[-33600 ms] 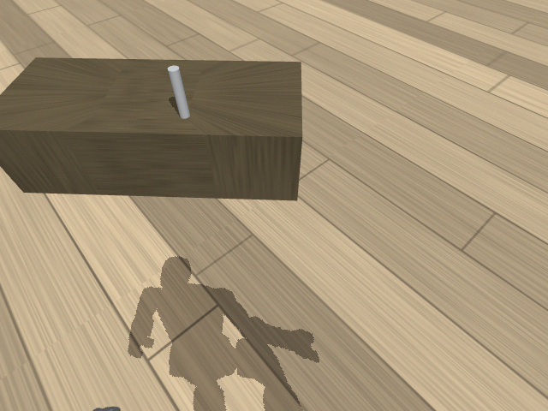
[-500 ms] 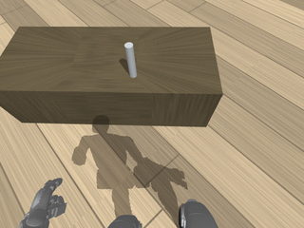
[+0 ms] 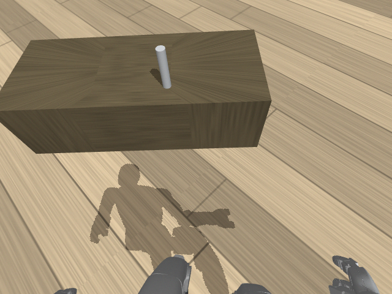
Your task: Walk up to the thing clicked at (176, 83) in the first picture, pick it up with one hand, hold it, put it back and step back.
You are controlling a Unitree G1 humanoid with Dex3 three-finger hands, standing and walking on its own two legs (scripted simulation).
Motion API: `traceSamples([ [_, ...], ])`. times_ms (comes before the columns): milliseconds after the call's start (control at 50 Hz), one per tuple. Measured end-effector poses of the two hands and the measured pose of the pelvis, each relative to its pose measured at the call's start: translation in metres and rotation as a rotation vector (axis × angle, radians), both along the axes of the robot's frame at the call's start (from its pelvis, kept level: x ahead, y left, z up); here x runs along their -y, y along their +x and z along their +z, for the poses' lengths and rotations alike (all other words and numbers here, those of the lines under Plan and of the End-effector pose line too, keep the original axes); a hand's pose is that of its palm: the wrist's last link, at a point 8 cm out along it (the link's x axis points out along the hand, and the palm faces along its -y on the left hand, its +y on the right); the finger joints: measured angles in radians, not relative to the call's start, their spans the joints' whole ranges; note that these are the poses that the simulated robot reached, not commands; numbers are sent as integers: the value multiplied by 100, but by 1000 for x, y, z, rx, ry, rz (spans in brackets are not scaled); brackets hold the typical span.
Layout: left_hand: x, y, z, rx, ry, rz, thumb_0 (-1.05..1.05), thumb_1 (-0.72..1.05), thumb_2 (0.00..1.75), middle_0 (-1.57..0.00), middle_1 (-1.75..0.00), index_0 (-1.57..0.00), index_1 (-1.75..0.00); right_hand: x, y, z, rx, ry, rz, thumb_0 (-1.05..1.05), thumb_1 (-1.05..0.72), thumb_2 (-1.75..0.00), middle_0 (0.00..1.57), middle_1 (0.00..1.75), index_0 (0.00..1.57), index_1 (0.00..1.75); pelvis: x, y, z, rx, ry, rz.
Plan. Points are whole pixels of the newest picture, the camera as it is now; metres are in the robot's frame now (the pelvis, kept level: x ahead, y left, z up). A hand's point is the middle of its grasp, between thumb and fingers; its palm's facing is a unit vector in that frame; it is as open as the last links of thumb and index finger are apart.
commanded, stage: step back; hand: left
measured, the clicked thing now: (164, 68) +1.00 +0.25 -0.27
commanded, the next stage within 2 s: stand in 1.36 s
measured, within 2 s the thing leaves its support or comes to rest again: neither
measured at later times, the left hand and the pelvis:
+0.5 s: hand out of the picture -0.07 +0.27 -0.16, palm faces +0.01 -0.94 -0.35, open 7.4 cm; pelvis -0.13 +0.00 +0.00, yaw +1 degrees
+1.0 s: hand out of the picture -0.03 +0.26 -0.14, palm faces +0.02 -0.92 -0.39, open 7.4 cm; pelvis -0.12 -0.01 +0.00, yaw +2 degrees
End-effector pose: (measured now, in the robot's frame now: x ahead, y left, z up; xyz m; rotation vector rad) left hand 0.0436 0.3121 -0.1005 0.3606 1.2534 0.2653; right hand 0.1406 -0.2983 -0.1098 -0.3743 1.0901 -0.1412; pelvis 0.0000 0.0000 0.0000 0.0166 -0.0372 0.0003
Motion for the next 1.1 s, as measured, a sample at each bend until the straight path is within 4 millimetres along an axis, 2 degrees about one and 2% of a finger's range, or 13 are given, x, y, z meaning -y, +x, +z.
traceSamples([
  [100, -12, -16, 9, 49, 36, 3, 1, 90, 90, -21, -30, -21, -30, -1, -50, -5, -57, -14, 4, 1, -91, -90, 20, 30, 20, 30, -6, -29, 1, -23, 4, 39],
  [200, -31, -23, -4, 149, 41, 3, 1, 90, 90, -21, -30, -21, -30, -11, -99, -13, -114, -53, 40, 1, -91, -90, 20, 30, 20, 30, -14, -67, -13, -5, 3, 100],
  [240, -33, -32, -9, 161, 25, 12, 1, 90, 90, -20, -30, -21, -30, -19, -118, -10, -133, -50, 42, 1, -91, -90, 20, 30, 20, 30, -15, -80, -12, 16, 40, 75],
  [300, -26, -52, -11, 129, -17, 21, 1, 91, 90, -20, -30, -21, -30, -22, -141, 2, -129, -46, 38, 1, -90, -90, 20, 30, 20, 30, -15, -92, -3, 16, -11, 89],
  [360, -18, -72, -11, 112, -55, 29, 1, 91, 90, -20, -30, -21, -30, -18, -153, 14, -106, -59, 33, 1, -90, -90, 21, 30, 21, 30, -12, -103, 4, 5, -28, 72],
  [440, -8, -102, -16, 64, -74, 15, 1, 91, 90, -20, -30, -21, -30, -5, -157, 22, -43, -66, 23, 1, -90, -90, 21, 30, 21, 30, -4, -117, 4, -6, -23, 41],
  [540, 10, -131, -17, 24, -62, 0, 1, 91, 90, -20, -30, -21, -30, 20, -163, 17, 10, -62, -3, 1, -90, -90, 21, 30, 21, 30, 8, -132, -1, 16, -60, 23],
  [640, 16, -149, -9, 31, -56, 21, 1, 90, 90, -21, -30, -21, -30, 25, -175, 14, -12, -40, -18, 1, -91, -90, 20, 30, 20, 30, 10, -133, 3, 11, -29, 27],
  [760, 1, -139, -11, 51, -52, 22, 1, 90, 90, -21, -30, -21, -30, 12, -188, 6, -66, -34, -22, 1, -91, -90, 20, 30, 20, 30, -1, -130, 1, 11, 2, 45],
  [840, -3, -121, -8, 48, -48, 5, 1, 90, 90, -20, -30, -21, -30, 0, -196, 7, -76, -5, -32, 1, -91, -90, 20, 30, 20, 30, -1, -125, 5, 2, -9, 32],
  [920, -2, -99, -2, 77, -32, -19, 1, 91, 90, -20, -30, -21, -30, 2, -200, 6, -93, 9, -44, 1, -90, -90, 20, 30, 21, 30, 7, -121, 7, 1, -16, 24],
  [1000, 6, -84, 1, 115, -13, -25, 1, 91, 90, -20, -30, -21, -30, 13, -192, -4, -115, 14, -64, 1, -90, -90, 20, 30, 21, 30, 15, -115, 3, 7, -37, 34],
  [1100, 13, -70, 1, 117, -29, -20, 1, 90, 90, -20, -30, -21, -30, 14, -172, -5, -102, 7, -53, 1, -91, -90, 20, 30, 20, 30, 11, -102, 3, 0, -26, 50],
])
